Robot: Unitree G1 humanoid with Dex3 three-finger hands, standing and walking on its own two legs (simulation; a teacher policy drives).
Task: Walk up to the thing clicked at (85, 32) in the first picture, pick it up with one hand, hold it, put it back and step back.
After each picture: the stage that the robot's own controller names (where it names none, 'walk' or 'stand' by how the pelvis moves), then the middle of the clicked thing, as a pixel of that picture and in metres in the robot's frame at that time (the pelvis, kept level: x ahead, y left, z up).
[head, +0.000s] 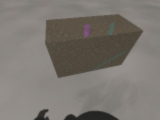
stand; (86, 30) +0.94 +0.08 +0.03
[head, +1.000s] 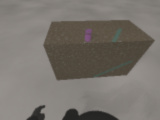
walk; (88, 35) +0.84 +0.08 +0.05
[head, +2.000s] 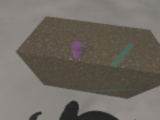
walk; (77, 49) +0.50 +0.17 +0.05
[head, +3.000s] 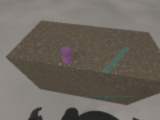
stand; (66, 55) +0.45 +0.20 +0.06
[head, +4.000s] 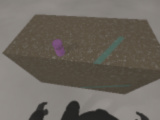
stand; (58, 48) +0.49 +0.26 +0.05
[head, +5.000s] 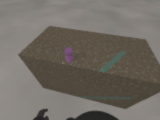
stand; (69, 55) +0.52 +0.20 +0.02
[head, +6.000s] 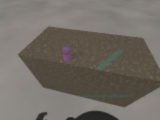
stand; (66, 54) +0.54 +0.23 +0.02
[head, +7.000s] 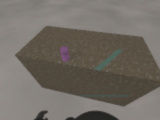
stand; (64, 54) +0.52 +0.24 +0.02
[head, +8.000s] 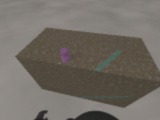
stand; (64, 55) +0.52 +0.24 +0.02
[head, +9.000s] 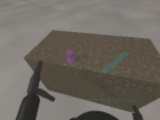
rise first; (70, 56) +0.51 +0.22 +0.03
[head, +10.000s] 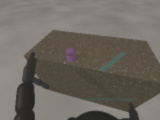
go down; (70, 55) +0.54 +0.22 +0.03
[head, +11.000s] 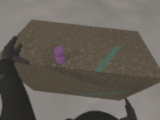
go down; (59, 55) +0.47 +0.21 +0.05
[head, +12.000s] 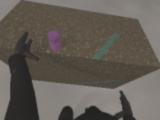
close in; (54, 41) +0.53 +0.22 +0.07
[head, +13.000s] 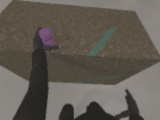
close; (47, 39) +0.53 +0.24 +0.09
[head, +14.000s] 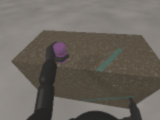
lift; (61, 53) +0.38 +0.19 +0.20
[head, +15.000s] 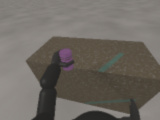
hold; (66, 59) +0.33 +0.16 +0.21
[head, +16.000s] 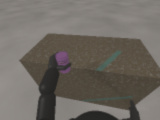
hold; (63, 62) +0.33 +0.18 +0.18
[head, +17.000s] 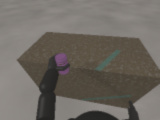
hold; (62, 64) +0.34 +0.19 +0.15
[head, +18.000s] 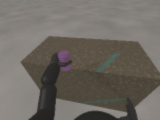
crouch; (64, 60) +0.36 +0.18 +0.17
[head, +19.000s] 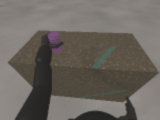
crouch; (55, 42) +0.46 +0.21 +0.22
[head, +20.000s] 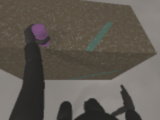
lower; (41, 36) +0.54 +0.23 +0.10
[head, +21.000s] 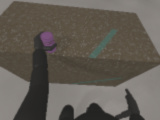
lower; (49, 42) +0.51 +0.23 +0.09
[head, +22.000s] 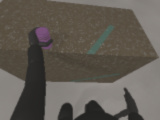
lower; (44, 38) +0.53 +0.24 +0.10
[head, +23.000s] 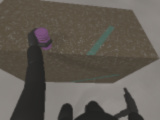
lower; (44, 39) +0.52 +0.24 +0.10
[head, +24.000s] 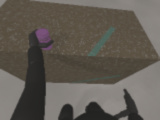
loosen; (44, 39) +0.52 +0.24 +0.09
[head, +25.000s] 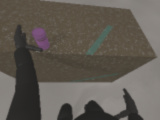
rise; (41, 39) +0.52 +0.25 +0.09
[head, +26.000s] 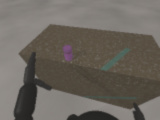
sink last; (68, 53) +0.50 +0.23 +0.06
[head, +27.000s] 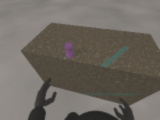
stand; (69, 50) +0.54 +0.22 +0.05
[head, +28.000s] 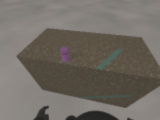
stand; (64, 54) +0.53 +0.23 +0.04
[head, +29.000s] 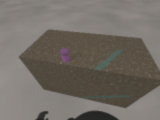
stand; (64, 55) +0.54 +0.24 +0.02
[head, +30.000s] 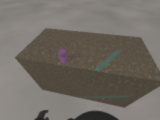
stand; (63, 56) +0.51 +0.25 +0.02
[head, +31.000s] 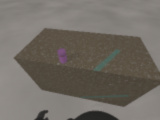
stand; (62, 56) +0.51 +0.26 +0.02
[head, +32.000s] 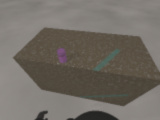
stand; (62, 55) +0.51 +0.26 +0.02
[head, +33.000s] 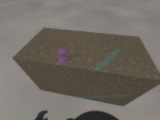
walk; (62, 56) +0.51 +0.26 +0.02
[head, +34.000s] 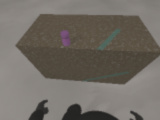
walk; (65, 38) +0.63 +0.24 +0.05
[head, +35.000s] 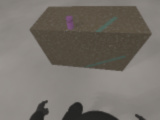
walk; (69, 22) +0.88 +0.28 +0.04
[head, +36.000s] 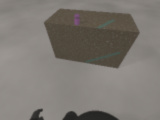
stand; (76, 19) +1.15 +0.24 +0.05
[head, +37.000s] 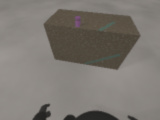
stand; (77, 21) +1.12 +0.21 +0.03
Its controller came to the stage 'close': yes
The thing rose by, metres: 0.21
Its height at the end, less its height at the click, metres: +0.00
